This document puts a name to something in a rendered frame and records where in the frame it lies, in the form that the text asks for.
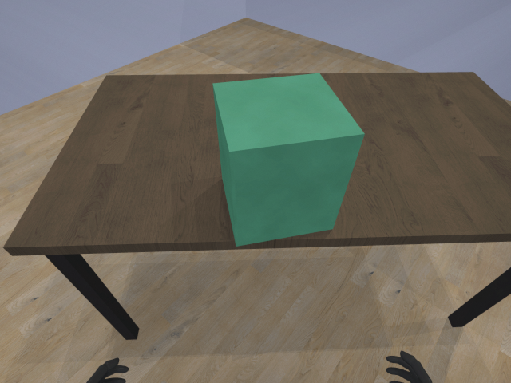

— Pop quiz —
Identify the table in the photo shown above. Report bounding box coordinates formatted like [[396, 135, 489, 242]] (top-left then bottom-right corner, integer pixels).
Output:
[[3, 72, 511, 340]]

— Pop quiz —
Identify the robot right hand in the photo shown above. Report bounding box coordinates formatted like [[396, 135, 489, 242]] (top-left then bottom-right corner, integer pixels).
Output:
[[386, 351, 432, 383]]

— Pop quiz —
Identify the carton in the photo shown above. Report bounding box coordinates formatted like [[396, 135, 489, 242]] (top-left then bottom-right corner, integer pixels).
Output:
[[212, 73, 365, 247]]

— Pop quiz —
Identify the robot left hand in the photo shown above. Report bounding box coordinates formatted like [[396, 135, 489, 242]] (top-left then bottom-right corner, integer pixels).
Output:
[[86, 358, 129, 383]]

